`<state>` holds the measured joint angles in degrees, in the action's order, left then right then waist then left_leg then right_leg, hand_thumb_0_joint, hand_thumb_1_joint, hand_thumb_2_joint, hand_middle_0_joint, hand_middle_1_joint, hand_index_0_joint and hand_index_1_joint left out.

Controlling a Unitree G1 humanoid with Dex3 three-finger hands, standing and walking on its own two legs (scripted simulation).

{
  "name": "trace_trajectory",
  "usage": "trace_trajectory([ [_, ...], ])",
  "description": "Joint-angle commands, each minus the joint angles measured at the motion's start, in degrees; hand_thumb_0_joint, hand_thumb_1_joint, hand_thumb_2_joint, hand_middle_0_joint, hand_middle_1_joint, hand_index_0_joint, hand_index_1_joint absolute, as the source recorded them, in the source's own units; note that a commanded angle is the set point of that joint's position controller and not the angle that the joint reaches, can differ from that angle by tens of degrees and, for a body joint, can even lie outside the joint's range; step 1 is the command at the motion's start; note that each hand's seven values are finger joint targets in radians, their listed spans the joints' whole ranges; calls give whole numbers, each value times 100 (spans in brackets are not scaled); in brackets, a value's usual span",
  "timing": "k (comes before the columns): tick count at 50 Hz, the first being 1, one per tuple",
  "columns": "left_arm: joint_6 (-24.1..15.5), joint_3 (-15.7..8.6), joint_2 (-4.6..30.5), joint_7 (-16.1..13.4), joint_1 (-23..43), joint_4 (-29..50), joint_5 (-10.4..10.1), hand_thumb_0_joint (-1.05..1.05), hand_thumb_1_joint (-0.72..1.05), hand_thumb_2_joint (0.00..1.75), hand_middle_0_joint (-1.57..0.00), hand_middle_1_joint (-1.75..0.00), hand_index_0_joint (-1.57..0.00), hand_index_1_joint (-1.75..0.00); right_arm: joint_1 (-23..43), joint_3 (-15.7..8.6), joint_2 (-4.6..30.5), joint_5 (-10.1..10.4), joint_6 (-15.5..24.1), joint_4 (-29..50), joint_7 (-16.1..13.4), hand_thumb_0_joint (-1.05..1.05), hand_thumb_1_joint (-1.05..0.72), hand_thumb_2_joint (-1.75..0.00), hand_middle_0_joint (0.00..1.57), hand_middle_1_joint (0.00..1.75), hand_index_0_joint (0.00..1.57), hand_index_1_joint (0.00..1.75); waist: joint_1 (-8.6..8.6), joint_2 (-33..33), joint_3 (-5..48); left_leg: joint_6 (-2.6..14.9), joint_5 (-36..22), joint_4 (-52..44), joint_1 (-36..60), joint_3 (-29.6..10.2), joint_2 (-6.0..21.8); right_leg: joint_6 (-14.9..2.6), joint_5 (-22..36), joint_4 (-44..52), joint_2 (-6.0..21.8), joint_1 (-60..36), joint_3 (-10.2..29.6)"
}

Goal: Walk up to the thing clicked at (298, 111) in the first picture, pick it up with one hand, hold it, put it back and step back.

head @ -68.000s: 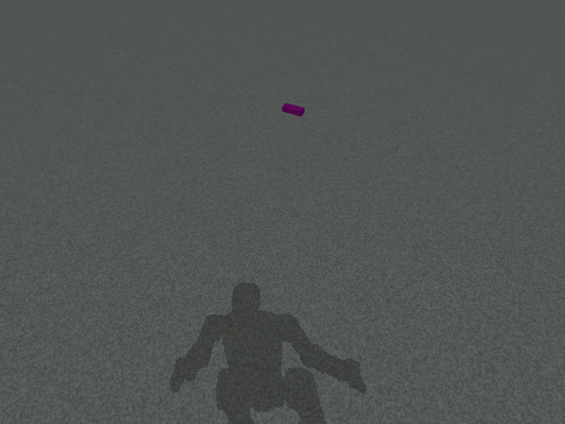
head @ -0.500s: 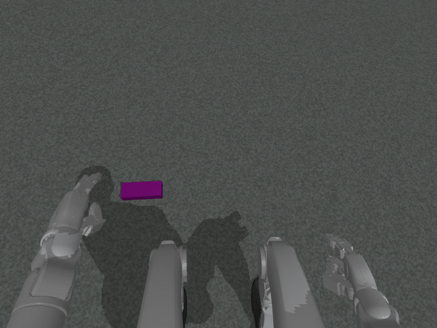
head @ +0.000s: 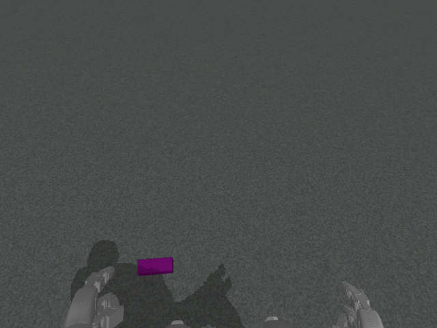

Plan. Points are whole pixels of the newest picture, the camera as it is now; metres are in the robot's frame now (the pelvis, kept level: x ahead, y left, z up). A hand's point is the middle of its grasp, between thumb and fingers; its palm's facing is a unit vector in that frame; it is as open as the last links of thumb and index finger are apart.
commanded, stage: home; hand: left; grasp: from above
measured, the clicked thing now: (155, 266) +0.48 +0.25 -0.68
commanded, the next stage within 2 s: none
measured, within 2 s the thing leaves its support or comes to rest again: neither
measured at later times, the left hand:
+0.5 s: hand out of the picture +0.17 +0.18 -0.02, palm faces +0.08 -0.98 -0.19, open 7.4 cm
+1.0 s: hand out of the picture +0.17 +0.18 -0.02, palm faces +0.06 -0.98 -0.20, open 7.4 cm
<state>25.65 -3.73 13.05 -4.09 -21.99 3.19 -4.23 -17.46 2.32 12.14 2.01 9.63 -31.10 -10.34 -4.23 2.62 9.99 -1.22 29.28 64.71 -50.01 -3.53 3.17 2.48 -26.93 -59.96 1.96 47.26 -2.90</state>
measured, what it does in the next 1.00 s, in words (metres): stands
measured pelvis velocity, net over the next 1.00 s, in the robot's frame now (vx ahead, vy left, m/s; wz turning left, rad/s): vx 0.01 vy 0.00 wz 0.01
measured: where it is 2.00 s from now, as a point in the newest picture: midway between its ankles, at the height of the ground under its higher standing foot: outside the picture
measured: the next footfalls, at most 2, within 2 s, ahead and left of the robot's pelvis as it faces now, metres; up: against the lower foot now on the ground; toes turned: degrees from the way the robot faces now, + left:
none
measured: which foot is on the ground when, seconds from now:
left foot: down 0.00-1.00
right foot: down 0.00-1.00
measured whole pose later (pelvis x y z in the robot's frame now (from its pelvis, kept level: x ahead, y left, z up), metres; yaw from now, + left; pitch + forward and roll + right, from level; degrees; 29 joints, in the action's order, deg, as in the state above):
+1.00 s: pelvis +0.01 +0.00 +0.02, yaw +1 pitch +9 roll -3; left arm 26.5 -2.2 12.6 -1.0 -28.2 7.3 -3.2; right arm -16.3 1.6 12.2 0.3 14.8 -32.4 -10.7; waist -2.3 2.8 8.7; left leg -1.3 27.1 57.6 -39.7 -3.1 2.8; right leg 2.4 -25.2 -53.5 2.3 37.2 -2.8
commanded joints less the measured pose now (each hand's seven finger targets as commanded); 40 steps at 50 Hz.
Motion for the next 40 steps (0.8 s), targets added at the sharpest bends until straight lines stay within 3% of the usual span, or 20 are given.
trace_trajectory([
  [1,-151,-222,499,41,-408,1358,41,0,90,90,-20,-30,-20,-30,345,-248,661,-56,457,990,-112,0,-90,-90,20,30,20,30,167,113,664,141,-1167,-1460,1206,-9,-256,-247,1032,1203,-296,-1032,-146],
  [10,-129,-131,467,242,-538,1472,118,0,90,90,-20,-30,-20,-30,462,-322,702,-137,671,966,-119,0,-90,-90,20,30,20,30,105,-107,160,190,-1174,-1664,1401,147,-319,-211,961,1530,-295,-1151,-228],
  [11,-157,-127,485,267,-349,1494,113,0,90,90,-20,-30,-20,-30,453,-335,716,-146,698,943,-115,0,-90,-90,20,30,20,30,58,-112,180,194,-1112,-1669,1417,151,-319,-214,901,1536,-292,-1127,-212],
  [17,-211,-222,560,296,-394,1555,172,0,90,90,-20,-30,-20,-30,546,-350,721,-180,812,881,-98,0,-90,-90,20,30,20,30,171,47,330,162,-1239,-1666,1577,166,-327,-202,1008,1494,-266,-1252,-197],
  [28,-236,-138,524,272,-494,1510,183,0,90,90,-20,-30,-20,-30,561,-352,733,-191,823,812,-90,0,-90,-90,20,30,20,30,206,120,461,138,-1439,-1702,1647,112,-296,-227,1152,1419,-292,-1361,-221],
  [40,-222,-135,489,279,-476,1390,151,0,90,90,-20,-30,-20,-30,574,-345,742,-183,845,818,-96,0,-90,-90,20,30,20,30,209,-5,195,146,-1033,-1811,1507,67,-263,-210,811,1490,-306,-1261,-231],
])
